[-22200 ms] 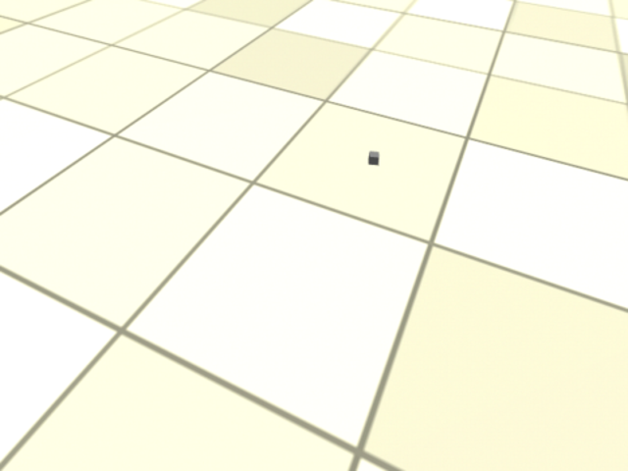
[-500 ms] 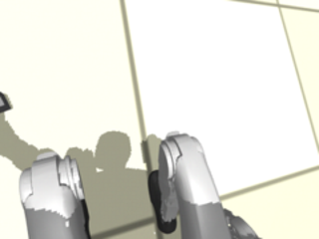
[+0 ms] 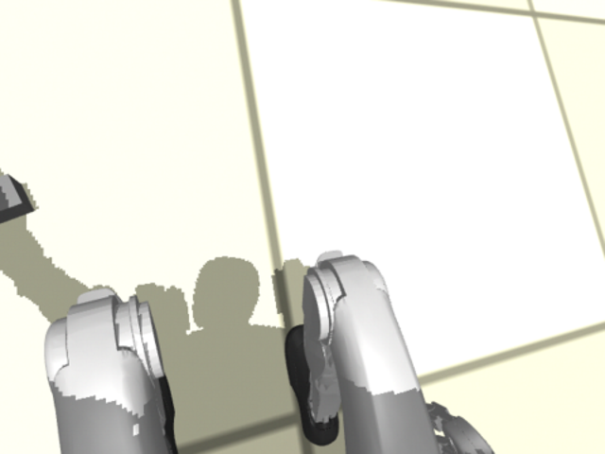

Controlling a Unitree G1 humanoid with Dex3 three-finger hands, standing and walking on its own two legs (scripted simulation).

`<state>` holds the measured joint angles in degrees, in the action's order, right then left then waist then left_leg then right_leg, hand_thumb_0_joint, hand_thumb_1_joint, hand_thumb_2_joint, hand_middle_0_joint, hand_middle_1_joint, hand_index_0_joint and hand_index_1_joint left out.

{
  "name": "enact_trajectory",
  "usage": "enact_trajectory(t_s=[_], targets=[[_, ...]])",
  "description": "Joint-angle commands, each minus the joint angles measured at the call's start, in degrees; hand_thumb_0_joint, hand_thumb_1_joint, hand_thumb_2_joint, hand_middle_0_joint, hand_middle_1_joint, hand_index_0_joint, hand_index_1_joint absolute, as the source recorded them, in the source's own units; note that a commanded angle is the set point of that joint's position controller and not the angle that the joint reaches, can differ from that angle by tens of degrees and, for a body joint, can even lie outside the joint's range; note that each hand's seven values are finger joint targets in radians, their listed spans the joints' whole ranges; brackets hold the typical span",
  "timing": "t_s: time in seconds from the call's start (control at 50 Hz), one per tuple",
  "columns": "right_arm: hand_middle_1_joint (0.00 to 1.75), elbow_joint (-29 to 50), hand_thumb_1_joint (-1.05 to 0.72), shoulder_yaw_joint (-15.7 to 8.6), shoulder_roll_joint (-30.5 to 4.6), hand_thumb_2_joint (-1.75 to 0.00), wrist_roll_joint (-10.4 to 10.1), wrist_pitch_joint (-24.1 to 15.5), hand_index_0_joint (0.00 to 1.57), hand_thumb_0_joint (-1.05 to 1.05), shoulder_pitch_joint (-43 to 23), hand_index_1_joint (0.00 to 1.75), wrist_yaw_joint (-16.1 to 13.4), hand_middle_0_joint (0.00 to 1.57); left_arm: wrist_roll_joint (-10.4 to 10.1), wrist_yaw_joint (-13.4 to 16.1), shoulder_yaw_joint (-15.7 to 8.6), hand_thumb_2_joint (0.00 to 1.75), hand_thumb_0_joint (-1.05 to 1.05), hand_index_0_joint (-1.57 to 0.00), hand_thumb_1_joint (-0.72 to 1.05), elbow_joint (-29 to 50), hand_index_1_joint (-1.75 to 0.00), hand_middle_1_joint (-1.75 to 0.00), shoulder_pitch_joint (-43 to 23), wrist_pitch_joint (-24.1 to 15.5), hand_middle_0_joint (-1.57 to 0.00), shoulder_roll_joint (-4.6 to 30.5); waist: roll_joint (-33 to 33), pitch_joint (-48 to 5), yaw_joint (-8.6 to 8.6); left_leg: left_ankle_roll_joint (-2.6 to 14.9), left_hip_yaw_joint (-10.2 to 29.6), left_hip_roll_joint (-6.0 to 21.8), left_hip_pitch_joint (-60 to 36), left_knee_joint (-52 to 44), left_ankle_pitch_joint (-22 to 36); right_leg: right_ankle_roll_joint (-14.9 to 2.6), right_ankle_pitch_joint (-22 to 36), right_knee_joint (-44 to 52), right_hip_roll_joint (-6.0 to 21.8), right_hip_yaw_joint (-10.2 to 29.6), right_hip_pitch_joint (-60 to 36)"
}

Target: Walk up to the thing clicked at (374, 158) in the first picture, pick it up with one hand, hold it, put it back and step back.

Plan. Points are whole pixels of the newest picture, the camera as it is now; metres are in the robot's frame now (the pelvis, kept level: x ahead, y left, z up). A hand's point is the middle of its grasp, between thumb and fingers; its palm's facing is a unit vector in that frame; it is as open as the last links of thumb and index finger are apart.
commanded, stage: rise first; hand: left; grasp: from above
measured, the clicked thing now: (3, 199) +0.48 +0.35 -0.29
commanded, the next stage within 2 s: none
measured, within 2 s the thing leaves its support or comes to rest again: neither
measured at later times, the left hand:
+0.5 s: hand out of the picture +0.43 +0.39 -0.16, palm faces -0.37 -0.19 -0.91, open 12.6 cm
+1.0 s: hand out of the picture +0.43 +0.38 -0.16, palm faces -0.38 -0.19 -0.91, open 12.4 cm
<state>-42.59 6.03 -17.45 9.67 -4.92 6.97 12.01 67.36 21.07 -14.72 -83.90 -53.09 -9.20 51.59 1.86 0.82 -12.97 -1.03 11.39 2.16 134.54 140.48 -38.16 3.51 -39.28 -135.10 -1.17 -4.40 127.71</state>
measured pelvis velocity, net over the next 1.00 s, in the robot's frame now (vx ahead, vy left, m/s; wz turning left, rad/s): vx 0.00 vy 0.00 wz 0.00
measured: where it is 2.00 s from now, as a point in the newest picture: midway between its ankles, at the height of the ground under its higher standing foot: (240, 425)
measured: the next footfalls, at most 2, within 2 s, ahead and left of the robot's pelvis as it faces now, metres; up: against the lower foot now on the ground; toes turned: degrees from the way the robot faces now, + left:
none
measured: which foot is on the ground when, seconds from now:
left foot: down 0.00-1.00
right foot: down 0.00-1.00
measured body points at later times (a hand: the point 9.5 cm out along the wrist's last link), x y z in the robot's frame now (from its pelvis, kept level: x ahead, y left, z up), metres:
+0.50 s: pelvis +0.00 +0.00 +0.00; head +0.24 +0.09 +0.37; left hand +0.45 +0.39 -0.11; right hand +0.07 -0.27 -0.10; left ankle +0.08 +0.14 -0.28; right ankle +0.10 -0.13 -0.28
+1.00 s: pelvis +0.00 +0.00 +0.00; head +0.24 +0.09 +0.37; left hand +0.44 +0.39 -0.11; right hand +0.07 -0.27 -0.10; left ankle +0.08 +0.14 -0.28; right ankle +0.10 -0.13 -0.28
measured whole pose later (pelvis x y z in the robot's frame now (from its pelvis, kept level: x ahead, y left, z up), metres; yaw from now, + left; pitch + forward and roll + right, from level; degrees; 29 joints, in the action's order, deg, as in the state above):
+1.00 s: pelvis +0.00 +0.00 +0.00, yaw +0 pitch +31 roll -10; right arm -42.7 6.3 -17.5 10.3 -5.9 6.8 12.2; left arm 68.4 22.3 -14.8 -85.5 -53.5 -10.3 51.9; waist 2.1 0.9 -13.4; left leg -1.2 11.6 1.9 135.0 141.0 -38.1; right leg 3.5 -39.2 -135.6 -1.2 -4.4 128.2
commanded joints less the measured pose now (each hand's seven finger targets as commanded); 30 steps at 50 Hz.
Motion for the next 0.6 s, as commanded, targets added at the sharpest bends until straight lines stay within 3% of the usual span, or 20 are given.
enact_trajectory(t_s=[0.0,0.12,0.22,0.28,0.32,0.38,0.54,0.58], targets=[[0.30,0.1,-0.89,-4.9,-14.8,-0.90,-0.6,-0.3,0.20,0.00,11.6,0.30,-0.8,0.20,-0.8,1.5,-1.1,0.83,0.00,-0.29,-0.34,8.1,-0.79,-0.76,-14.7,0.0,-0.31,18.4,-18.9,-37.6,-0.04,2.34,-7.3,-0.7,-30.2,-14.3,7.6,-4.79,11.1,13.6,-1.7,-6.0,-16.4],[0.30,0.2,-0.89,-4.3,-15.0,-0.90,-0.3,-0.4,0.20,0.00,11.2,0.30,-0.9,0.20,0.0,1.6,-1.3,0.80,0.00,-0.31,-0.31,5.8,-0.77,-0.75,-14.7,-0.8,-0.33,19.3,-18.3,-35.5,-0.24,2.35,-7.1,-0.8,-28.8,-14.1,6.1,-4.79,9.5,13.3,-1.8,-6.4,-15.6],[0.30,0.2,-0.89,-4.4,-15.3,-0.90,0.0,-0.5,0.20,0.00,11.3,0.30,-1.0,0.20,0.2,2.8,-2.6,0.79,0.00,-0.32,-0.29,8.5,-0.76,-0.75,-15.6,-1.0,-0.33,20.4,-21.0,-38.7,0.55,2.02,-7.3,-0.9,-31.6,-14.5,8.6,-4.67,11.8,12.5,-1.6,-6.5,-16.4],[0.30,0.2,-0.89,-4.5,-15.1,-0.90,0.1,-0.6,0.20,0.00,11.5,0.30,-0.9,0.20,0.4,2.8,-1.0,0.79,0.00,-0.31,-0.30,6.6,-0.76,-0.74,-16.2,-0.5,-0.33,18.4,-20.6,-36.7,-1.15,2.05,-6.9,-0.7,-30.9,-14.5,7.7,-4.72,11.2,12.7,-1.7,-6.8,-14.9],[0.30,0.0,-0.89,-4.4,-15.1,-0.90,0.1,-0.7,0.20,0.00,11.2,0.30,-0.9,0.20,0.0,2.9,-1.8,0.79,0.00,-0.32,-0.29,6.9,-0.75,-0.73,-15.8,-0.3,-0.34,19.8,-20.4,-37.5,-0.37,2.22,-7.1,-0.7,-30.2,-13.6,8.0,-4.71,11.6,12.6,-1.7,-6.4,-15.2],[0.30,-0.1,-0.89,-4.7,-14.8,-0.90,0.2,-0.8,0.20,0.00,11.4,0.30,-0.7,0.20,0.2,2.4,-1.0,0.77,0.00,-0.35,-0.27,7.7,-0.74,-0.72,-14.4,0.0,-0.36,18.1,-22.3,-38.4,0.28,1.90,-7.3,-0.7,-32.0,-14.7,8.6,-4.78,11.8,12.4,-1.7,-6.6,-15.5],[0.30,0.0,-0.89,-4.8,-14.8,-0.90,-0.2,-0.6,0.20,0.00,11.7,0.30,-0.5,0.20,-0.4,2.3,-0.7,0.76,0.00,-0.35,-0.26,8.8,-0.73,-0.72,-15.3,0.0,-0.36,17.3,-20.2,-37.9,-0.62,2.17,-7.2,-0.9,-30.6,-14.3,8.7,-4.73,12.2,12.9,-1.6,-6.5,-15.6],[0.30,-0.1,-0.89,-4.7,-14.7,-0.90,-0.2,-0.8,0.20,0.00,11.5,0.30,-0.4,0.20,-0.5,2.3,-1.0,0.76,0.00,-0.34,-0.26,8.1,-0.73,-0.72,-14.3,-0.3,-0.36,17.7,-20.9,-38.1,-0.08,2.17,-7.5,-0.9,-30.5,-14.0,9.1,-4.75,12.6,12.8,-1.7,-6.2,-16.4]])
